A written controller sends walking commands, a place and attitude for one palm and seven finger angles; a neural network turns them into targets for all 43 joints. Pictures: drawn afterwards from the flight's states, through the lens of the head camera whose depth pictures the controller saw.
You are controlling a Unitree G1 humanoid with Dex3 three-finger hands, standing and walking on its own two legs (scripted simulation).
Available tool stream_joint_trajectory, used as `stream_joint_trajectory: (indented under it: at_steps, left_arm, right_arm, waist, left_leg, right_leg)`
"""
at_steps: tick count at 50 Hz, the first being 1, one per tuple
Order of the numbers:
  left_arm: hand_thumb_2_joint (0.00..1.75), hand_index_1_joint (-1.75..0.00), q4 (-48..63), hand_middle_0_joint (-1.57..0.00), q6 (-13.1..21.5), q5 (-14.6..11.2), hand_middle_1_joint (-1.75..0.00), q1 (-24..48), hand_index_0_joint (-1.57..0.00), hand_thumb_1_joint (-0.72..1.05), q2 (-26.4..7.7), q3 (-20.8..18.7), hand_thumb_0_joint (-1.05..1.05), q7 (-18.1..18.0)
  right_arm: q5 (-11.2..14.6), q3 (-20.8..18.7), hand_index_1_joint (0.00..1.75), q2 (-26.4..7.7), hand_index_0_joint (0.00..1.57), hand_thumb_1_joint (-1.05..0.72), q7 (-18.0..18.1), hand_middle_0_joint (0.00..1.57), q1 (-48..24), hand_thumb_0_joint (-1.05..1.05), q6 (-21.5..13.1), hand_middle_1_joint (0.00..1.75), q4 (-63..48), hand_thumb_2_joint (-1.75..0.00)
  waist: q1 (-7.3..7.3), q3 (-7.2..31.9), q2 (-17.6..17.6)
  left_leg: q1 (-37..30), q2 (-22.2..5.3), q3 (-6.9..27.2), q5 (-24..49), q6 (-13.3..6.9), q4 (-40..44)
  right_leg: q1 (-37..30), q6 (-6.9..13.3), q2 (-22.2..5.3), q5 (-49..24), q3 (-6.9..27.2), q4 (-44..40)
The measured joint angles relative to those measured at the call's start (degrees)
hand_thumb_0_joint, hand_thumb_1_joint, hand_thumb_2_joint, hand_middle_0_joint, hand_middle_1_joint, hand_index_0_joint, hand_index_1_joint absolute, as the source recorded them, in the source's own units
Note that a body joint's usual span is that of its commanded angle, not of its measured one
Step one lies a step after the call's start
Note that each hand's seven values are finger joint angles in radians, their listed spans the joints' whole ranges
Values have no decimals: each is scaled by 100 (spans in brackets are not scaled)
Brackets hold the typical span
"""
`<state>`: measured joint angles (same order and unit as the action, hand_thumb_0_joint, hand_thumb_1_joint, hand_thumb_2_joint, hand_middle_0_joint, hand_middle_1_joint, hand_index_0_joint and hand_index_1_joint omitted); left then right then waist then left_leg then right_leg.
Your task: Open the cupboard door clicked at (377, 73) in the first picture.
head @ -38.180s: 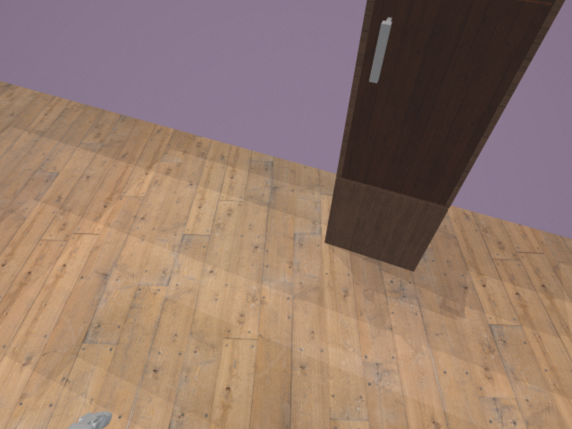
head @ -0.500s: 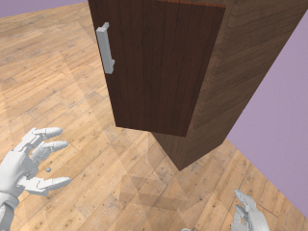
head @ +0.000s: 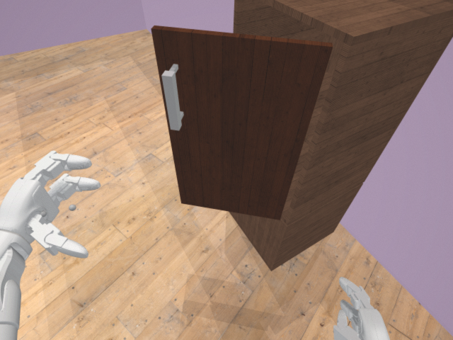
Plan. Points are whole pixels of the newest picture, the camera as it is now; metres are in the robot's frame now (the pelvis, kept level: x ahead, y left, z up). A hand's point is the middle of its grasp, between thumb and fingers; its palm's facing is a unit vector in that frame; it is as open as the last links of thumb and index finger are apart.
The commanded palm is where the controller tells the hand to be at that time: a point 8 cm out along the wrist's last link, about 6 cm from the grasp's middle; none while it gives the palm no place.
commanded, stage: raise the hand with hooked fingers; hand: left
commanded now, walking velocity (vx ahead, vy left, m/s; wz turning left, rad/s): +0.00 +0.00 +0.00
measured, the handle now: (175, 97) +0.58 +0.17 +0.13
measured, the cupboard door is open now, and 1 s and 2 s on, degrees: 49 49 49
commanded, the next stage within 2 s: move the hooked fingers beside the handle in 0.66 s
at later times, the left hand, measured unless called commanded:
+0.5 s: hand (79, 186) +0.30 +0.26 +0.14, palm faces -0.03 -1.00 -0.05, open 14.0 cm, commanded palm +0.27 +0.31 +0.15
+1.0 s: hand (91, 173) +0.32 +0.25 +0.15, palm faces -0.02 -1.00 -0.04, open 14.0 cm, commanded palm +0.30 +0.30 +0.15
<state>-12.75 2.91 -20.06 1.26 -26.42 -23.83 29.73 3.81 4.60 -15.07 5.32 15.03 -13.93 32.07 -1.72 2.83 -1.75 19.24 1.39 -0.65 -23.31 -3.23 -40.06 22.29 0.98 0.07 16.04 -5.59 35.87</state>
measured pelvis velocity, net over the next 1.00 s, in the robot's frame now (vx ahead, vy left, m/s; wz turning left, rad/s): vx -0.01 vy -0.02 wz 0.00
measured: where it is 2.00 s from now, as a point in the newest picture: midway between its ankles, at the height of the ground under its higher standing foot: outside the picture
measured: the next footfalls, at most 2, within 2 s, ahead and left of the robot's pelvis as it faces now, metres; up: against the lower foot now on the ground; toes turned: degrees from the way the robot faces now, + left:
none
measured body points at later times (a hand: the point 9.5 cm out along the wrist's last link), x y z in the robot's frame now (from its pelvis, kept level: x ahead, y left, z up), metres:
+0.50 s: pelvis +0.00 -0.01 +0.01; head +0.01 -0.01 +0.46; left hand +0.29 +0.32 +0.15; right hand +0.17 -0.25 -0.06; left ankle -0.03 +0.08 -0.72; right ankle +0.03 -0.11 -0.72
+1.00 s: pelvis -0.01 -0.02 +0.01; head +0.00 -0.03 +0.46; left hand +0.32 +0.31 +0.15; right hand +0.16 -0.26 -0.07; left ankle -0.03 +0.08 -0.72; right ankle +0.03 -0.11 -0.72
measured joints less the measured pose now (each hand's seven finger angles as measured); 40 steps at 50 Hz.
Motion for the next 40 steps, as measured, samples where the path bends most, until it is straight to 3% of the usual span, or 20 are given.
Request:
stream_joint_trajectory:
  at_steps: [11,17,26,40]
  left_arm:
    - [30,-120,-504,-30,-305,74,-120,748,-30,-50,-244,-132,-1,128]
    - [30,-120,-603,-30,-380,53,-120,716,-30,-50,-243,-158,-1,214]
    - [30,-120,-444,-30,-234,83,-120,582,-30,-50,-48,-184,-1,112]
    - [30,-120,-632,-30,-223,85,-120,660,-30,-50,-70,-125,-1,116]
  right_arm:
    - [32,10,30,-61,20,-90,27,20,83,2,148,30,78,-90]
    - [28,-40,30,-107,20,-90,-44,20,119,2,208,30,42,-90]
    - [13,-90,30,-106,20,-90,-19,20,101,2,208,30,67,-90]
    - [46,-56,30,-85,20,-90,49,20,3,2,208,30,76,-90]
  waist:
    - [15,-60,-15]
    - [56,-25,-31]
    - [24,-72,7]
    - [18,-66,-40]
  left_leg:
    - [-330,29,-5,193,14,438]
    - [-355,25,-50,243,28,556]
    - [-418,-15,-50,261,69,600]
    - [-459,-23,-22,325,109,639]
  right_leg:
    - [-298,8,-10,-146,19,-359]
    - [-276,20,0,-175,66,-412]
    - [-331,63,42,-191,66,-447]
    - [-363,108,49,-222,38,-452]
